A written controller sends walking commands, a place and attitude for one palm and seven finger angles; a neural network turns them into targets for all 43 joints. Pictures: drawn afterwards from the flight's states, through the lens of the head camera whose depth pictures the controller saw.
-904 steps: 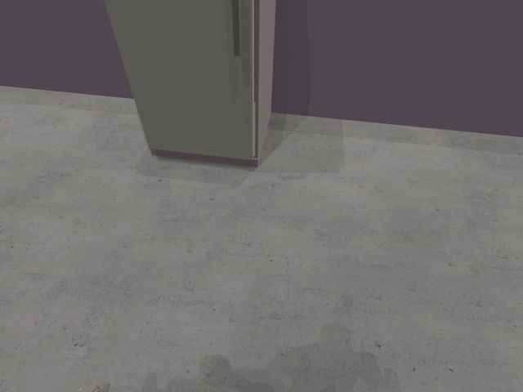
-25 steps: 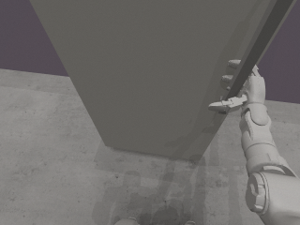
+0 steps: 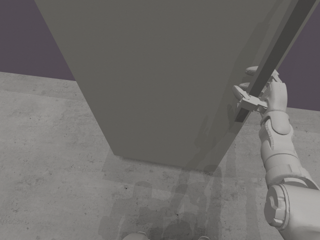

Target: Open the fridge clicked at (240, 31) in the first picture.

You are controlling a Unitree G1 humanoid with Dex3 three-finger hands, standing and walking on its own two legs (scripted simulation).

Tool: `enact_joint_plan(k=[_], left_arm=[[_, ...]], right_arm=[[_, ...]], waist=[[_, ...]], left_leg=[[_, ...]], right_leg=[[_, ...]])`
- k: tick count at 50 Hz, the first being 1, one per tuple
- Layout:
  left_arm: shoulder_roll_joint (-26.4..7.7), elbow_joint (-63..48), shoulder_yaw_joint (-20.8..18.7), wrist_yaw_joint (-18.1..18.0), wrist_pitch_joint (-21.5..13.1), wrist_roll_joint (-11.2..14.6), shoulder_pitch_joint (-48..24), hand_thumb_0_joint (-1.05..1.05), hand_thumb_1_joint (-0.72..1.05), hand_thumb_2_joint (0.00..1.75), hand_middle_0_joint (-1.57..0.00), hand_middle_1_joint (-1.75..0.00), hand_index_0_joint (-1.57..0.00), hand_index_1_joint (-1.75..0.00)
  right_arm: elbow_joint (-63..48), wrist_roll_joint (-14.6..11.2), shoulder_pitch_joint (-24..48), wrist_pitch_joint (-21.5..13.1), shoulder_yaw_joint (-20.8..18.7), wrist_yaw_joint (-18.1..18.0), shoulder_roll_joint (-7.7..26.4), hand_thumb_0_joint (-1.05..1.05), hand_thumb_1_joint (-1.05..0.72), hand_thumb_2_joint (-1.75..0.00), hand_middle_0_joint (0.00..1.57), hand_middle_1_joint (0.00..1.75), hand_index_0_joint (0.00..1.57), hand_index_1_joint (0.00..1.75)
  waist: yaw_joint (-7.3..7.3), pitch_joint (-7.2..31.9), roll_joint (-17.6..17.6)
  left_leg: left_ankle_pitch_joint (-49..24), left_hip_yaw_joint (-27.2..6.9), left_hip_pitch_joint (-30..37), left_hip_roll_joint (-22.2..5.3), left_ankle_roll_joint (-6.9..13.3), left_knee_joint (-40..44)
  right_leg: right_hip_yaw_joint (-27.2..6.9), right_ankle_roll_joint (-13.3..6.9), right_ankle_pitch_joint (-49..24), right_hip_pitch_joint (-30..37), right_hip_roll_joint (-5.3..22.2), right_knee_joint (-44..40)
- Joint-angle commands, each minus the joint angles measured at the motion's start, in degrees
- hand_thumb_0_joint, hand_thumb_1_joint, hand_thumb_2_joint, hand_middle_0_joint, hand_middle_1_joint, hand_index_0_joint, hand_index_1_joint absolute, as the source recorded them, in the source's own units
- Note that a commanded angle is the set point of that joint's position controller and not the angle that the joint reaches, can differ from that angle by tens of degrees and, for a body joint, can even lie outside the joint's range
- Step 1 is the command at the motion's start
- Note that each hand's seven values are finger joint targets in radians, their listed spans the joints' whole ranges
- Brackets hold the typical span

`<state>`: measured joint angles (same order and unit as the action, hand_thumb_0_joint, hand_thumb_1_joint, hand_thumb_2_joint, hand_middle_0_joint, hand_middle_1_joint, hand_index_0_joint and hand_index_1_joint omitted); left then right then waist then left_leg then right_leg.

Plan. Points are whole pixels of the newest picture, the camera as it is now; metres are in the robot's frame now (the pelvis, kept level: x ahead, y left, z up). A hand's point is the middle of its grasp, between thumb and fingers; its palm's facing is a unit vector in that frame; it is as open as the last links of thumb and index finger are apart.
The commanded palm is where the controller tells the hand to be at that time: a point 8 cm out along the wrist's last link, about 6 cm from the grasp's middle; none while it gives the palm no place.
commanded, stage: grip the handle and tug to test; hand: right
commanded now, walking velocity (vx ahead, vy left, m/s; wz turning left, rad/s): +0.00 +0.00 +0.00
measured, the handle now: (267, 56) +0.52 -0.15 +0.18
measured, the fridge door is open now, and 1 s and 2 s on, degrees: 0 5 28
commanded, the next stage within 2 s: pull the door a little, standing still in 0.88 s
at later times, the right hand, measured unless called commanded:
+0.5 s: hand (245, 95) +0.47 -0.13 +0.10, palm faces +0.03 +1.00 +0.00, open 5.8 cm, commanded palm +0.44 -0.18 +0.10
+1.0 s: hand (244, 110) +0.42 -0.12 +0.10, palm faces -0.01 +1.00 +0.01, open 5.9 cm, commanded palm +0.39 -0.18 +0.10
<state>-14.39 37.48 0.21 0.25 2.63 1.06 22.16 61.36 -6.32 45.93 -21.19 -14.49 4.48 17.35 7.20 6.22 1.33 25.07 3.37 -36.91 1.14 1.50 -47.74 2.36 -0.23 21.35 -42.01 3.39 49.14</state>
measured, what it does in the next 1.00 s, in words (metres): stands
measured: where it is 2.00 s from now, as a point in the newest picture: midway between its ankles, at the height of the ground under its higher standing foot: outside the picture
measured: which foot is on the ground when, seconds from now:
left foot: down 0.00-1.00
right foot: down 0.00-1.00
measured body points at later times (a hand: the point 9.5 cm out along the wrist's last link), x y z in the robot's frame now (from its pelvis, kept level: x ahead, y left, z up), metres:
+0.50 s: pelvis +0.00 +0.00 +0.00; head +0.07 +0.00 +0.44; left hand +0.03 +0.26 -0.12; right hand +0.47 -0.18 +0.10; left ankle -0.02 +0.10 -0.70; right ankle +0.02 -0.12 -0.70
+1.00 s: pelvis +0.02 +0.00 +0.01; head +0.07 +0.01 +0.46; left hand +0.11 +0.26 -0.11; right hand +0.42 -0.18 +0.10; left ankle -0.02 +0.10 -0.70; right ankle +0.02 -0.12 -0.70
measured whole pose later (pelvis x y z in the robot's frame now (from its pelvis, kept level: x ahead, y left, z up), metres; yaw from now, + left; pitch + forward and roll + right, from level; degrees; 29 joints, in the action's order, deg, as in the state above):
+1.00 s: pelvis +0.02 +0.00 +0.01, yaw +0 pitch +11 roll +0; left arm -14.1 35.2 -0.5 0.4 2.3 1.5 18.7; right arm 36.5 -8.7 24.5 -16.9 -9.5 4.5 10.6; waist 3.8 6.8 1.4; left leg 25.7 2.5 -28.9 1.0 1.6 -43.8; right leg 3.0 0.2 21.9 -33.5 2.9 44.7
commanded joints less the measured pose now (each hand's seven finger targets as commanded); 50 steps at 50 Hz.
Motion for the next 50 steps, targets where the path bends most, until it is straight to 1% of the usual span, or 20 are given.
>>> enact_joint_plan(k=[1, 2, 4, 5, 10, 13, 16, 18, 21, 22, 23, 24, 27, 29, 32, 41, 42, 44, 49, 50], left_arm=[[-9.2, -4.0, -3.3, -0.9, -1.4, -0.4, 5.7, 0.0, 0.9, 0.9, -0.2, -0.3, -0.2, -0.3], [-9.1, -4.3, -3.4, -0.9, -1.3, -0.3, 5.4, 0.0, 0.9, 0.9, -0.2, -0.3, -0.2, -0.3], [-8.7, -4.2, -3.3, -0.7, -1.5, -0.3, 5.2, 0.0, 0.9, 0.9, -0.2, -0.3, -0.2, -0.3], [-8.8, -4.2, -3.5, -0.6, -1.5, -0.4, 5.3, 0.0, 0.9, 0.9, -0.2, -0.3, -0.2, -0.3], [-9.0, -3.9, -3.5, -0.6, -1.3, -0.4, 5.3, 0.0, 0.9, 0.9, -0.2, -0.3, -0.2, -0.3], [-8.8, -4.1, -3.6, -0.4, -1.4, -0.5, 5.2, 0.0, 0.9, 0.9, -0.2, -0.3, -0.2, -0.3], [-8.8, -4.2, -3.5, -0.4, -1.4, -0.6, 5.4, 0.0, 0.9, 0.9, -0.2, -0.3, -0.2, -0.3], [-8.7, -4.3, -3.5, -0.4, -1.4, -0.4, 4.9, 0.0, 0.9, 0.9, -0.2, -0.3, -0.2, -0.3], [-9.0, -4.3, -3.6, -0.4, -1.3, -0.5, 5.2, 0.0, 0.9, 0.9, -0.2, -0.3, -0.2, -0.3], [-8.7, -4.4, -3.5, -0.3, -1.4, -0.4, 4.8, 0.0, 0.9, 0.9, -0.2, -0.3, -0.2, -0.3], [-8.8, -4.5, -3.6, -0.4, -1.4, -0.4, 4.8, 0.0, 0.9, 0.9, -0.2, -0.3, -0.2, -0.3], [-8.6, -4.6, -3.5, -0.4, -1.4, -0.3, 4.6, 0.0, 0.9, 0.9, -0.2, -0.3, -0.2, -0.3], [-8.3, -5.6, -3.7, 0.0, -1.6, -0.3, 4.0, 0.0, 0.9, 0.9, -0.2, -0.3, -0.2, -0.3], [-8.4, -6.1, -3.8, 0.3, -1.6, -0.2, 3.8, 0.0, 0.9, 0.9, -0.2, -0.3, -0.2, -0.3], [-8.4, -7.1, -4.0, 0.6, -1.8, 0.1, 3.1, 0.0, 0.9, 0.9, -0.2, -0.3, -0.2, -0.3], [-7.8, -8.9, -4.1, 0.3, -2.2, 0.2, 1.2, 0.0, 0.9, 0.9, -0.2, -0.3, -0.2, -0.3], [-7.5, -9.1, -3.9, 0.2, -2.3, 0.3, 0.6, 0.0, 0.9, 0.9, -0.2, -0.3, -0.2, -0.3], [-7.5, -8.5, -3.8, -0.1, -2.3, 0.4, 0.1, 0.0, 0.9, 0.9, -0.2, -0.3, -0.2, -0.3], [-7.4, -7.3, -3.6, -1.0, -2.0, 0.2, -1.0, 0.0, 0.9, 0.9, -0.2, -0.3, -0.2, -0.3], [-6.8, -7.6, -3.5, -0.8, -2.2, 0.2, -1.8, 0.0, 0.9, 0.9, -0.2, -0.3, -0.2, -0.3]], right_arm=[[-12.0, -1.0, 27.2, -3.9, -2.2, 0.3, 11.7, 0.0, -0.81, -0.86, 0.44, 1.39, 0.44, 1.39], [-13.3, -0.7, 27.4, -4.2, -1.9, 0.4, 11.6, 0.0, -0.85, -0.88, 0.44, 1.39, 0.44, 1.39], [-14.1, -0.8, 28.1, -4.2, 0.3, 0.5, 8.9, 0.0, -0.9, -0.9, 0.45, 1.4, 0.45, 1.4], [-14.7, -0.7, 27.5, -4.5, -0.4, 0.4, 9.5, 0.0, -0.9, -0.9, 0.45, 1.4, 0.45, 1.4], [-12.2, -0.4, 26.9, -3.6, -0.7, -0.7, 9.7, 0.0, -0.9, -0.9, 0.45, 1.4, 0.45, 1.4], [-14.0, 0.0, 27.2, -4.3, -0.4, -0.9, 9.3, 0.0, -0.9, -0.9, 0.45, 1.4, 0.45, 1.4], [-14.2, 0.0, 26.9, -4.7, -0.1, -0.8, 8.9, 0.0, -0.9, -0.9, 0.45, 1.4, 0.45, 1.4], [-14.2, 0.1, 26.0, -4.6, 0.8, -0.7, 7.9, 0.0, -0.9, -0.9, 0.45, 1.4, 0.45, 1.4], [-14.9, 0.0, 26.4, -4.8, -0.7, -0.8, 10.0, 0.0, -0.9, -0.9, 0.45, 1.4, 0.45, 1.4], [-15.8, 0.0, 26.3, -5.0, 0.3, -0.6, 8.6, 0.0, -0.9, -0.9, 0.45, 1.4, 0.45, 1.4], [-15.6, -0.3, 25.0, -4.9, -1.0, -0.6, 9.8, 0.0, -0.9, -0.9, 0.45, 1.4, 0.45, 1.4], [-16.0, -0.3, 24.6, -4.8, -0.1, -0.4, 9.0, 0.0, -0.9, -0.9, 0.45, 1.4, 0.45, 1.4], [-20.1, -1.1, 19.5, -5.0, 0.7, -0.1, 6.9, 0.0, -0.9, -0.9, 0.45, 1.4, 0.45, 1.4], [-22.3, -1.4, 16.2, -4.5, 0.3, -0.1, 7.1, 0.0, -0.9, -0.9, 0.45, 1.4, 0.45, 1.4], [-25.9, -2.1, 8.9, -3.7, -0.4, -0.1, 7.3, 0.0, -0.9, -0.9, 0.45, 1.4, 0.45, 1.4], [-38.6, -3.4, -2.6, -1.1, -0.3, 0.2, 7.0, 0.0, -0.9, -0.9, 0.45, 1.4, 0.45, 1.4], [-38.5, -3.6, -4.0, -0.7, 0.3, 0.3, 5.5, 0.0, -0.9, -0.9, 0.45, 1.4, 0.45, 1.4], [-39.4, -3.4, -0.6, -0.2, 1.4, 0.1, 5.2, 0.0, -0.9, -0.9, 0.45, 1.4, 0.45, 1.4], [-37.8, -2.5, 4.1, 0.4, 1.7, -0.5, 5.6, 0.0, -0.9, -0.9, 0.45, 1.4, 0.45, 1.4], [-37.8, -2.3, 3.0, 0.5, 5.3, -0.3, 1.0, 0.0, -0.9, -0.9, 0.45, 1.4, 0.45, 1.4]], waist=[[0.67, 20.5, -0.5], [0.17, 22.4, 1.3], [0.75, 22.0, 2.9], [0.13, 23.2, 2.8], [0.64, 20.3, 0.0], [0.17, 22.5, 2.7], [0.4, 22.0, 0.4], [0.41, 22.1, 1.4], [0.18, 22.3, 0.7], [0.06, 23.1, 2.2], [-0.41, 23.1, 1.2], [-0.24, 22.6, 1.7], [-1.76, 25.4, 3.1], [-2.5, 25.0, 3.0], [-3.73, 25.2, 1.0], [-4.8, 22.5, -0.9], [-4.91, 21.8, -1.4], [-3.74, 19.6, -1.3], [-2.67, 18.4, -0.9], [-2.71, 18.1, 1.0]], left_leg=[[-22.9, -2.3, 4.5, 1.9, -1.0, 6.5], [-23.6, -2.4, 4.5, 1.8, -1.0, 6.1], [-23.6, -2.0, 3.1, 1.9, -0.9, 6.1], [-23.1, -1.8, 3.1, 2.0, -0.8, 5.8], [-22.1, -1.8, 2.8, 2.0, -0.9, 6.3], [-22.9, -1.8, 2.6, 1.9, -0.8, 5.8], [-23.7, -1.8, 3.7, 2.0, -0.8, 5.8], [-23.6, -1.8, 2.9, 2.0, -0.8, 5.9], [-24.0, -2.0, 4.1, 2.1, -0.7, 5.9], [-24.5, -2.0, 4.0, 2.0, -0.8, 5.8], [-24.8, -2.1, 4.4, 2.0, -0.8, 5.9], [-24.8, -2.0, 4.4, 2.0, -0.8, 6.0], [-28.3, -1.9, 6.2, 2.1, -0.6, 5.4], [-29.7, -1.7, 7.3, 2.2, -0.5, 5.4], [-33.5, -1.9, 10.7, 2.1, -0.6, 5.5], [-43.0, -2.5, 17.2, 1.3, -1.2, 6.4], [-43.6, -2.5, 17.2, 1.2, -1.4, 6.6], [-41.1, -2.3, 15.5, 1.2, -1.4, 7.2], [-37.8, -2.6, 13.2, 0.8, -1.5, 7.6], [-36.0, -2.2, 11.9, 0.8, -1.3, 7.6]], right_leg=[[-3.0, -1.8, -16.1, 17.6, -2.9, -3.5], [-2.9, -1.6, -17.0, 18.8, -2.9, -3.6], [-3.0, -1.5, -17.8, 20.2, -2.8, -3.3], [-3.3, -1.4, -18.1, 21.0, -2.7, -3.1], [-3.2, -1.6, -16.3, 18.7, -2.7, -3.5], [-3.2, -1.4, -18.0, 20.8, -2.7, -3.2], [-3.3, -1.6, -18.2, 19.9, -2.8, -3.2], [-3.2, -1.5, -18.2, 20.6, -2.7, -3.2], [-3.1, -1.7, -18.1, 20.0, -2.8, -3.3], [-3.0, -1.5, -18.7, 20.9, -2.8, -3.4], [-2.9, -1.6, -18.8, 20.6, -2.8, -3.1], [-2.8, -1.5, -18.7, 20.6, -2.8, -3.3], [-2.5, -1.4, -22.5, 22.7, -2.8, -3.3], [-2.4, -1.3, -24.0, 23.1, -2.7, -3.5], [-1.7, -1.5, -25.5, 22.2, -2.9, -3.9], [-0.2, -2.0, -29.8, 22.0, -3.3, -5.2], [-0.1, -2.0, -29.4, 21.9, -3.4, -5.6], [-0.4, -1.9, -27.6, 22.2, -3.3, -6.0], [-0.9, -1.8, -25.2, 22.7, -3.4, -5.6], [-1.0, -1.6, -25.0, 23.7, -3.4, -5.7]])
